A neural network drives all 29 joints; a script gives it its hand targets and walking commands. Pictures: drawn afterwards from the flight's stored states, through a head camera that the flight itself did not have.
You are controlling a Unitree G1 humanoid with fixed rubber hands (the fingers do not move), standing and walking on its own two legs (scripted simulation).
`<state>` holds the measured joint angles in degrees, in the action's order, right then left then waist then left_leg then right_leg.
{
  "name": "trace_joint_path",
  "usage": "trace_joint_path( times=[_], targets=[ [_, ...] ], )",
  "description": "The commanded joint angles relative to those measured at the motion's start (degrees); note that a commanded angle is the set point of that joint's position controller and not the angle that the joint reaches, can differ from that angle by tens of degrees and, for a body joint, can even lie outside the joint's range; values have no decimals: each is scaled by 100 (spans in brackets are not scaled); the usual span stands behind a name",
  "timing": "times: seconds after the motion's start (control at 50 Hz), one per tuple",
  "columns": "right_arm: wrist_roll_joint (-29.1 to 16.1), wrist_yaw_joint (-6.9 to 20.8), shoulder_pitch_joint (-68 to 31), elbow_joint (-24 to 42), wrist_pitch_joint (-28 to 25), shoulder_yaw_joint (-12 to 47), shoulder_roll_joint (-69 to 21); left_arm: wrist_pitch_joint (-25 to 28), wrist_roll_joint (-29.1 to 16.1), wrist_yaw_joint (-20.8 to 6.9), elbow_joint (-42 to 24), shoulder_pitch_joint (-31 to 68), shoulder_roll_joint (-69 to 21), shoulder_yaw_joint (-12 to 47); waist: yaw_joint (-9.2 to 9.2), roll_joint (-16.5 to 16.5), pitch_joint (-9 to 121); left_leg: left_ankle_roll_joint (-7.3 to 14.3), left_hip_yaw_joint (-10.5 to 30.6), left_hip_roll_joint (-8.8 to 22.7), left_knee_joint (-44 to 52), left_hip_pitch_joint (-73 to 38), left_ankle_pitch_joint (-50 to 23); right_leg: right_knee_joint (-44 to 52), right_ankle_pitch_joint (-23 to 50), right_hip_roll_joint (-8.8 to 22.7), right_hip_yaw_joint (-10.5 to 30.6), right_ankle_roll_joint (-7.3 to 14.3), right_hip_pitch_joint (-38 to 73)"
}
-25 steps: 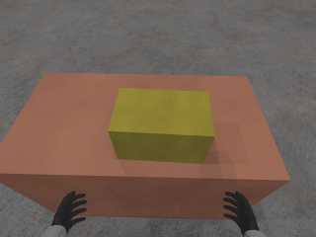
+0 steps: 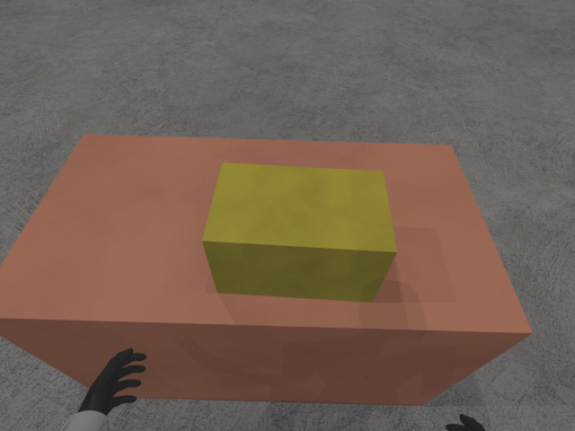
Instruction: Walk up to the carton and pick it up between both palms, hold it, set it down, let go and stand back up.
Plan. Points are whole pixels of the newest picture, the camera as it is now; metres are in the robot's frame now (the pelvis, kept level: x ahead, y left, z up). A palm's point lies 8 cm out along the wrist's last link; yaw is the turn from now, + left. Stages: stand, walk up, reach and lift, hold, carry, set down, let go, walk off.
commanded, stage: stand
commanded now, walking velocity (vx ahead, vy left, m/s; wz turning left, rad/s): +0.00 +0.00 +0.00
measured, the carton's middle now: (298, 233) +0.45 -0.02 -0.05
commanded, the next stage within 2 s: none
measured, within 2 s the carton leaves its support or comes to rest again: neither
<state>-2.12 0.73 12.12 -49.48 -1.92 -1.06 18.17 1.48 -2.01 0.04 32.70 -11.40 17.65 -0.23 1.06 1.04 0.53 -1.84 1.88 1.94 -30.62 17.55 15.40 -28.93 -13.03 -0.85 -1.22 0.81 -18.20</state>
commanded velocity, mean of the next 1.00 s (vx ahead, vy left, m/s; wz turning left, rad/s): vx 0.00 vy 0.00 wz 0.00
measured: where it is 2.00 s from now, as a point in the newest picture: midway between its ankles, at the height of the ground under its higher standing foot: outside the picture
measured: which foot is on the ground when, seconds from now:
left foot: down 0.00-1.00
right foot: down 0.00-1.00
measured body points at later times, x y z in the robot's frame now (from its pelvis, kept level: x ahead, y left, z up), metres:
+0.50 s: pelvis +0.00 +0.00 +0.00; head -0.02 +0.00 +0.45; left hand +0.14 +0.29 -0.09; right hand +0.07 -0.29 -0.12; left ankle +0.01 +0.14 -0.73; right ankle +0.02 -0.11 -0.73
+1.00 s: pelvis -0.02 +0.00 +0.00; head -0.04 +0.00 +0.45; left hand +0.12 +0.29 -0.09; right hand +0.04 -0.30 -0.13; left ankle +0.01 +0.14 -0.73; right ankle +0.02 -0.11 -0.73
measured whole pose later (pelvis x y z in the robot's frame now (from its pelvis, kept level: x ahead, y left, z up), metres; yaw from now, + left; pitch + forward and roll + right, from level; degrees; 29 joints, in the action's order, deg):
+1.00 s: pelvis -0.02 +0.00 +0.00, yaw +0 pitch +1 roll -1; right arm -2.1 1.2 12.1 -60.8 -1.2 -1.0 19.1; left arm 1.9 -2.0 0.0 45.5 -12.1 20.0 -0.2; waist 1.1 0.6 5.0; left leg -1.5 1.9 1.9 -31.1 17.5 14.5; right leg -28.9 -11.9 -0.8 -1.2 0.8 -17.9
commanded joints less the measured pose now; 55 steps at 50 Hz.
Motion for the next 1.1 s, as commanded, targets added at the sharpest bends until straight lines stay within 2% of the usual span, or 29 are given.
trace_joint_path(
  times=[0.0,0.04,0.08,0.1,0.12,0.2,0.24,0.26,0.28,0.32,0.34,0.38,0.4,0.54,0.56,0.58,0.68,0.7,0.72,0.74,0.76,0.78,0.8,0.88,0.92,0.98,1.02,1.06,1.08],
  targets=[
    [544,79,-244,428,-196,-353,1289,273,514,6,303,-110,1205,-323,-208,-503,1238,420,320,336,299,-520,-824,352,818,787,592,69,1008],
    [555,90,-76,262,-157,-349,1324,245,509,-12,371,-11,1313,-338,-134,-672,1044,393,316,348,314,-502,-838,370,810,820,661,69,849],
    [524,94,-118,180,-144,-296,1269,256,519,19,480,167,1425,-358,-26,-611,1175,406,333,370,341,-608,-875,362,781,831,626,56,907],
    [539,76,-138,102,-114,-340,1410,263,495,23,467,121,1499,-377,-93,-597,1192,424,340,380,369,-652,-979,398,741,765,606,50,950],
    [521,76,-218,73,-118,-330,1345,235,489,10,520,31,1387,-349,-56,-330,1255,390,271,339,331,-676,-1043,445,876,822,658,46,1004],
    [472,13,-242,-53,-109,-336,1519,268,459,5,775,67,1347,-227,-114,-704,1001,426,455,430,534,-551,-914,529,808,820,613,56,963],
    [517,63,-156,-142,-86,-298,1478,290,456,29,767,37,1399,-252,-122,-485,1026,398,389,393,492,-558,-903,497,851,803,694,81,964],
    [511,31,-147,-162,-118,-303,1409,299,441,10,882,59,1407,-240,-60,-690,890,398,364,366,540,-442,-849,567,870,852,711,61,966],
    [532,33,-70,-212,-143,-337,1594,281,393,42,939,-38,1443,-248,-46,-306,898,415,428,403,520,-618,-792,559,895,836,734,49,821],
    [500,59,-97,-223,-110,-289,1473,264,422,52,930,88,1492,-297,-6,-353,866,437,380,381,559,-521,-792,545,799,777,664,27,939],
    [503,58,-198,-228,-102,-340,1495,279,412,72,1008,-100,1495,-283,-96,-599,922,442,458,431,560,-576,-718,577,708,785,597,25,883],
    [498,51,-194,-293,-91,-294,1441,301,408,53,1071,99,1441,-226,-50,-511,848,436,448,447,614,-608,-665,637,563,848,692,55,803],
    [451,22,-192,-333,-88,-320,1464,301,412,47,1052,120,1450,-227,-19,-640,667,397,413,396,590,-460,-528,698,391,826,765,59,670],
    [440,36,-256,-449,-117,-247,1363,306,384,31,1175,6,1397,-209,-28,-386,842,404,482,436,731,-450,-364,757,189,810,724,84,841],
    [450,28,-372,-482,-83,-304,1457,329,425,21,1181,138,1476,-259,-87,-705,760,411,431,375,726,-370,-348,784,234,778,678,47,910],
    [486,12,-325,-537,-89,-314,1477,312,435,44,1220,180,1524,-251,21,-632,611,430,426,358,718,-321,-389,742,398,843,783,71,868],
    [438,31,-358,-556,-96,-295,1408,305,352,57,1314,85,1517,-264,-16,-473,614,391,449,400,672,-403,-617,720,811,831,780,123,846],
    [464,34,-286,-600,-77,-287,1350,329,401,49,1321,103,1597,-276,-12,-806,743,394,396,395,716,-481,-653,687,741,839,761,91,911],
    [467,32,-335,-564,-94,-266,1468,326,353,71,1285,153,1442,-250,-16,-339,888,406,404,427,751,-588,-786,649,866,830,775,85,922],
    [450,3,-340,-667,-76,-331,1480,321,377,71,1380,31,1451,-229,-108,-541,673,417,437,394,765,-517,-757,738,599,755,738,79,815],
    [461,5,-445,-637,-74,-309,1449,325,399,64,1336,82,1465,-227,-51,-454,663,404,465,397,669,-483,-712,747,697,839,747,106,821],
    [396,42,-311,-626,-69,-275,1453,309,352,48,1290,124,1478,-214,33,-676,726,411,426,417,693,-589,-556,761,509,827,735,81,685],
    [434,9,-307,-662,-86,-275,1410,279,366,37,1372,146,1426,-250,-29,-470,637,427,422,387,716,-382,-498,866,274,825,760,62,813],
    [449,61,-343,-681,-66,-246,1366,283,348,71,1397,199,1385,-232,-25,-680,532,440,536,429,851,-329,-254,862,150,867,782,90,705],
    [465,48,-252,-698,-61,-255,1403,287,392,53,1425,207,1496,-276,31,-372,256,412,402,363,787,-361,-220,1015,-182,851,927,107,561],
    [475,17,-66,-788,-78,-254,1422,274,359,91,1423,152,1514,-250,24,-707,431,481,551,400,923,-287,-244,844,-87,767,779,92,702],
    [454,9,-216,-806,-86,-292,1509,257,382,68,1577,-16,1407,-208,-19,-321,373,440,570,403,872,-345,-294,950,-201,758,780,74,643],
    [387,31,-309,-812,-52,-272,1454,238,345,54,1485,157,1444,-228,-11,-704,368,394,497,383,834,-233,-148,980,-276,827,807,94,647],
    [398,37,-289,-850,-53,-262,1309,260,371,82,1554,171,1484,-213,63,-612,239,425,487,378,854,-265,-105,1093,-382,818,896,97,556]
  ],
)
